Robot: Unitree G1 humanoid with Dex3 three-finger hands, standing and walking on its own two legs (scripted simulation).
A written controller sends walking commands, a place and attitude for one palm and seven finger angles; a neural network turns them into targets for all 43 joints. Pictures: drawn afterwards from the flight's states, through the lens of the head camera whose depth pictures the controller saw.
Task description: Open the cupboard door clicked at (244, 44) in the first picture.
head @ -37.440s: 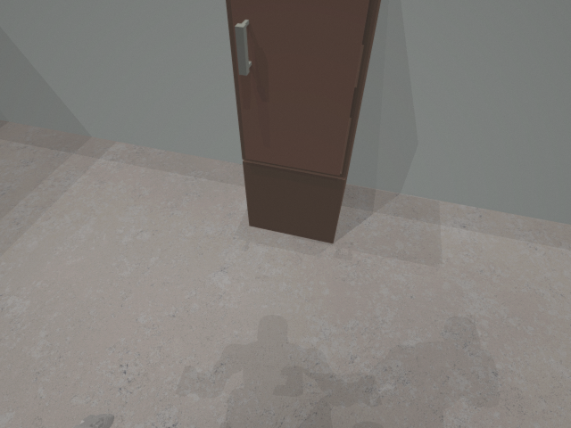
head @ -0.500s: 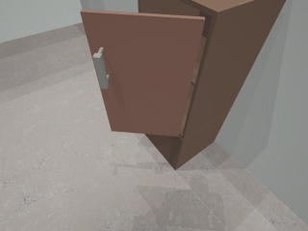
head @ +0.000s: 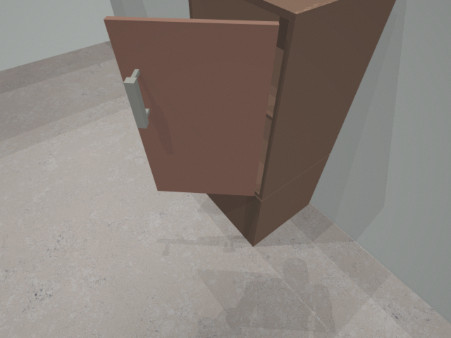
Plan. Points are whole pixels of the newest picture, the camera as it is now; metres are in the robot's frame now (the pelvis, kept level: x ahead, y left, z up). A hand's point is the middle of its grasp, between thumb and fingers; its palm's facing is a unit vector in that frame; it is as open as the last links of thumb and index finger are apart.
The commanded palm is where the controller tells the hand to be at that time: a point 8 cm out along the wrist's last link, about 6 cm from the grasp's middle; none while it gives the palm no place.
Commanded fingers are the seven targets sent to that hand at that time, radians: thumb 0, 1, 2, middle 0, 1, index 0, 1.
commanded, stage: come to a stop and stand still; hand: left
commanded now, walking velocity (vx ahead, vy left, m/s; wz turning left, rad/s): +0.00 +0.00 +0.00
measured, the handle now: (139, 99) +0.61 +0.25 +0.08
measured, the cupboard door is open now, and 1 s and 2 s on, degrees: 49 49 49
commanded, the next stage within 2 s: look again from close up in 0.18 s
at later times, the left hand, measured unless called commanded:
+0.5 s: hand out of the picture +0.01 +0.18 -0.17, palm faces +0.00 -0.98 -0.22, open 7.3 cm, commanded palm none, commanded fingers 0.00 0.90 0.90 -0.20 -0.30 -0.20 -0.30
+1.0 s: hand out of the picture +0.02 +0.18 -0.17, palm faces -0.02 -0.98 -0.20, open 7.3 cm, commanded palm none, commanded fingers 0.00 0.90 0.90 -0.20 -0.30 -0.20 -0.30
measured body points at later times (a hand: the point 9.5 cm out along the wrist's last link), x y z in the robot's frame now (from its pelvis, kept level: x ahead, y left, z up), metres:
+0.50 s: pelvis +0.00 +0.01 +0.00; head +0.01 -0.01 +0.45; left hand +0.01 +0.23 -0.15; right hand +0.00 -0.21 -0.17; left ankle +0.02 +0.12 -0.73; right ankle -0.03 -0.12 -0.73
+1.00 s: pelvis +0.01 +0.01 +0.00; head +0.02 +0.01 +0.45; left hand +0.02 +0.24 -0.16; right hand +0.03 -0.22 -0.15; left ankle +0.02 +0.12 -0.73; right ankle -0.03 -0.12 -0.73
